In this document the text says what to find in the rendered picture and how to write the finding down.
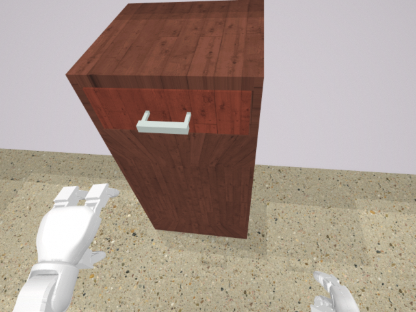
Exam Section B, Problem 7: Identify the handle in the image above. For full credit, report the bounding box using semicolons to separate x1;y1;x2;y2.
136;110;191;135

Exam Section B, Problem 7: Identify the right robot hand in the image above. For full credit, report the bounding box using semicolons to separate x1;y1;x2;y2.
310;271;360;312

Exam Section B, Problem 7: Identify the robot left forearm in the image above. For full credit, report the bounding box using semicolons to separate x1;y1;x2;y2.
12;261;79;312

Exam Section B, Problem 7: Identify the cabinet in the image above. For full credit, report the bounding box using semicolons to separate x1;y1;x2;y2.
66;0;264;239

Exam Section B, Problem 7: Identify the drawer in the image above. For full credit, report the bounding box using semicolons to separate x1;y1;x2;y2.
83;87;252;135

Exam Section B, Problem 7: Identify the left robot hand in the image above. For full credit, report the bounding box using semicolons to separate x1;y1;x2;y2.
36;183;120;269

